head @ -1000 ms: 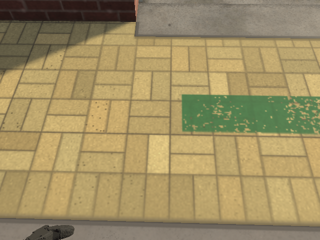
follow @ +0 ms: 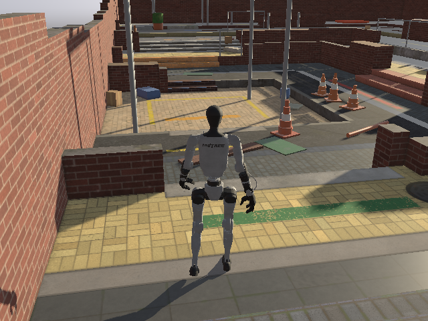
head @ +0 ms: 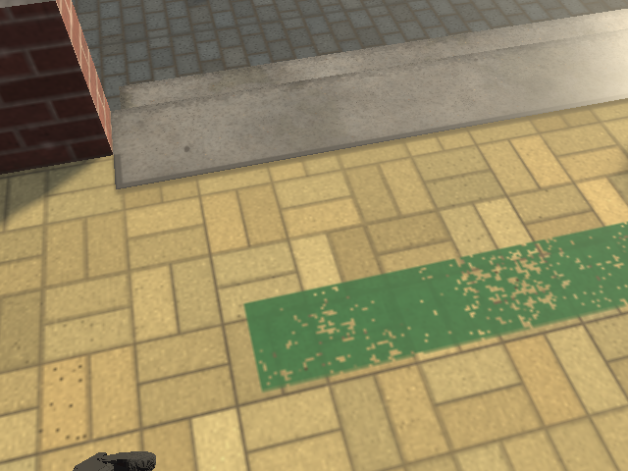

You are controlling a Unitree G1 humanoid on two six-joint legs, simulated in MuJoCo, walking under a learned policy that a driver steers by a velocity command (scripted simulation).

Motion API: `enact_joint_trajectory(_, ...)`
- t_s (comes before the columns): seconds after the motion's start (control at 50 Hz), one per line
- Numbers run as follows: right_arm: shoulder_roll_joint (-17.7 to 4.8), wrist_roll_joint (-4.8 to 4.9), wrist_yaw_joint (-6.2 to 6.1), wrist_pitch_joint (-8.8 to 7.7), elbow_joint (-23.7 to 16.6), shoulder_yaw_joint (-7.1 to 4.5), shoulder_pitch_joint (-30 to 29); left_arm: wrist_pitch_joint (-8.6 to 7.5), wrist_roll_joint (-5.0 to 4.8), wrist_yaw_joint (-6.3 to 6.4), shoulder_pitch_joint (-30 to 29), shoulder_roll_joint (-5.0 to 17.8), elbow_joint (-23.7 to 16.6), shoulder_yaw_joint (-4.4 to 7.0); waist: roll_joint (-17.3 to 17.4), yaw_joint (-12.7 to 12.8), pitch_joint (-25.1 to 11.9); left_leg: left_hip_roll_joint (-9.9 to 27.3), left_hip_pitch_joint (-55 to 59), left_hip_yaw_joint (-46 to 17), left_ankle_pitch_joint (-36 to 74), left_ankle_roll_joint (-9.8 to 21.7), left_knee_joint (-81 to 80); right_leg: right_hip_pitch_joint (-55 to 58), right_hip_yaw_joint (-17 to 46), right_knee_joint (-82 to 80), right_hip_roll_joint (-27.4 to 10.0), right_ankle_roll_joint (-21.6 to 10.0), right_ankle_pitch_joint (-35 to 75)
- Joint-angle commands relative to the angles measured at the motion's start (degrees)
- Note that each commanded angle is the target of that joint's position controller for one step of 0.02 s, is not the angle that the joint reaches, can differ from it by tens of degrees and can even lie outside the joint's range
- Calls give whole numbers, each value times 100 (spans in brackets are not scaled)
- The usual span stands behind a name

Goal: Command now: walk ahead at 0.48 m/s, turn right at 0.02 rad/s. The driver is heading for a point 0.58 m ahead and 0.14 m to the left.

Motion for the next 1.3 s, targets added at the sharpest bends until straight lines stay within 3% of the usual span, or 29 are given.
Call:
enact_joint_trajectory(0.02,-679,-80,-41,-182,-669,-213,-606,-18,69,25,784,585,43,163,-583,503,-467,564,-2257,-139,661,54,432,2041,1917,-1566,-1569,-1115,369)
enact_joint_trajectory(0.06,-375,-90,-35,-60,-641,-172,-409,-76,64,6,670,582,130,168,-652,241,-312,620,-1875,-107,879,-9,202,1390,1598,-1904,-1463,-1165,630)
enact_joint_trajectory(0.1,-359,-125,-48,21,-758,-166,-628,-144,48,19,719,689,249,187,-564,153,-107,650,-2040,-54,1241,-121,-198,1112,1289,-2085,-1440,-1215,1002)
enact_joint_trajectory(0.22,-287,-105,120,-6,-1115,-35,-1898,-166,35,118,1130,982,546,229,-401,533,156,368,-1658,228,3249,-33,-2415,1041,308,-2237,-1231,-868,1206)
enact_joint_trajectory(0.32,-478,-67,283,42,-1536,-30,-2534,-55,-32,155,1490,1142,825,289,-305,664,264,206,-2134,101,2610,254,-2975,2430,96,-1836,-1717,-672,1477)
enact_joint_trajectory(0.36,-602,-94,338,54,-1613,-78,-2384,35,-32,194,1420,1262,821,322,-432,518,57,-47,-1702,393,2003,413,-3022,2721,-93,-1249,-1738,-528,2930)
enact_joint_trajectory(0.4,-966,-108,317,91,-1358,-306,-1163,157,1,270,1300,1318,748,321,-430,-130,-720,-563,33,795,1867,665,-3220,2512,-495,553,-1437,-262,4619)
enact_joint_trajectory(0.42,-1443,-98,238,122,-1185,-486,-181,150,100,327,1408,1169,596,239,86,-461,-1360,68,1843,-304,2219,1005,-3156,1190,-619,2314,-1189,-23,3360)
enact_joint_trajectory(0.44,-1973,-52,240,95,-1180,-566,-63,-20,222,204,2072,348,396,-48,1562,62,-2072,1463,3940,-3524,1108,2163,-3796,-1385,-251,4439,45,370,-1486)
enact_joint_trajectory(0.46,-1414,-46,234,93,-1244,-419,162,-238,52,107,1645,874,439,48,1035,-293,-2533,1593,4320,-4441,506,2162,-4507,-2076,808,5065,26,293,-2213)
enact_joint_trajectory(0.48,-1221,-102,205,72,-1273,-364,-127,-357,-133,62,1109,1093,246,106,770,-337,-1721,1421,3779,-3625,842,1863,-4563,-2505,838,5084,-259,183,-1776)
enact_joint_trajectory(0.52,-1006,-144,171,55,-1461,-297,-838,-415,23,141,658,1012,129,95,-170,36,-865,1024,2101,-2499,2092,1594,-4663,-2063,744,4189,-675,167,-1079)
enact_joint_trajectory(0.58,-871,-178,127,48,-1623,-246,-1110,-224,133,173,836,928,68,142,52,426,-637,759,1028,-1972,2850,1615,-5006,-1376,727,3440,-819,325,-868)
enact_joint_trajectory(0.66,-1051,-163,-19,76,-1563,-295,-966,-102,191,204,377,673,-82,63,116,372,-314,395,332,-978,4482,1362,-4935,-1135,441,1982,-625,608,255)
enact_joint_trajectory(0.7,-1022,-139,-69,140,-1473,-289,-763,-134,183,159,66,553,-139,12,252,185,-438,133,203,-616,4660,1065,-4737,-637,311,1148,-385,581,1270)
enact_joint_trajectory(0.78,-923,-140,-103,216,-1297,-236,-492,-145,138,68,-328,668,-285,38,400,-1,-488,323,686,-939,4051,881,-4402,-451,439,379,-210,421,1772)
enact_joint_trajectory(0.86,-795,-165,-129,260,-1287,-190,-702,-244,245,39,170,891,-167,140,384,374,-632,314,1228,-1237,4222,663,-3330,171,431,-498,-207,24,1870)
enact_joint_trajectory(0.88,-664,-235,-124,234,-1380,-146,-663,-278,328,73,455,1114,-140,175,107,417,-1026,-35,932,-1104,3797,440,-2682,1112,799,-345,-688,-194,3716)
enact_joint_trajectory(0.9,-460,-247,-117,186,-1329,-70,35,-246,437,107,713,1295,-160,179,-731,224,-1709,-487,-152,-904,1973,77,-1529,2749,1763,166,-1719,-1029,5695)
enact_joint_trajectory(0.92,-532,-212,-99,208,-1206,-29,392,-137,318,94,1037,857,-30,101,-1491,399,-2363,-699,-726,-701,-1249,-265,-453,3356,2708,84,-2480,-1748,5923)
enact_joint_trajectory(0.94,-918,-179,-75,302,-1221,-118,134,-50,123,63,1026,632,6,19,-1028,461,-2154,-503,-991,-780,-1678,-398,-106,3038,2925,-142,-2399,-1673,4368)
enact_joint_trajectory(0.96,-944,-138,-104,431,-1268,-154,-257,33,78,59,752,676,1,17,-710,437,-1656,-348,-1222,-680,-1391,-517,120,2541,2828,-383,-2192,-1437,2901)
enact_joint_trajectory(1.02,-700,-164,-183,753,-1280,-140,-550,228,188,65,-165,730,-118,-15,-776,133,-664,-42,-603,-314,-736,-597,-1007,623,2035,-1147,-1531,-895,416)
enact_joint_trajectory(1.06,-442,-219,-201,729,-1148,-68,-458,299,220,91,-246,773,-74,21,-1007,137,-642,-139,125,-27,-237,-554,-1888,182,1489,-1237,-1166,-800,300)
enact_joint_trajectory(1.14,-397,-303,-159,653,-957,-73,-411,326,110,135,-23,614,127,-42,-769,80,-823,-215,1121,164,1362,-290,-3438,41,1241,-1075,-995,-535,-1010)
enact_joint_trajectory(1.18,-812,-374,-188,643,-1153,-129,-771,303,172,108,195,566,224,-68,-253,330,-410,268,804,-368,954,17,-3719,-198,981,-907,-635,-15,-1907)
enact_joint_trajectory(1.2,-858,-332,-180,615,-1057,-163,-805,307,177,115,137,599,222,-45,158,389,-199,158,80,-348,-27,124,-3808,194,663,-720,-398,131,-1581)
enact_joint_trajectory(1.22,-656,-333,-169,552,-1070,-112,-898,305,178,136,80,602,243,-47,211,361,-111,118,-206,-335,-222,85,-3960,489,623,-470,-381,166,-1218)
enact_joint_trajectory(1.3,-516,-295,-158,343,-994,-64,-897,316,142,189,318,503,462,-45,273,425,-214,100,-84,-300,784,-90,-3878,763,522,-78,-354,49,-112)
